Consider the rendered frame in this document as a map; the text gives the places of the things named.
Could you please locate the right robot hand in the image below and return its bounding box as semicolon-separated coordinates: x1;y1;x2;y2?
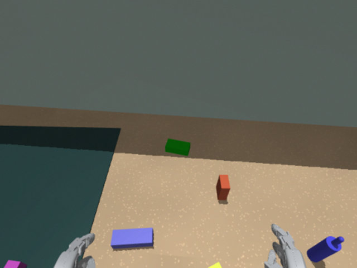
264;224;307;268

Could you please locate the left robot hand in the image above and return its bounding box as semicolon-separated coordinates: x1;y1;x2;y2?
54;233;95;268

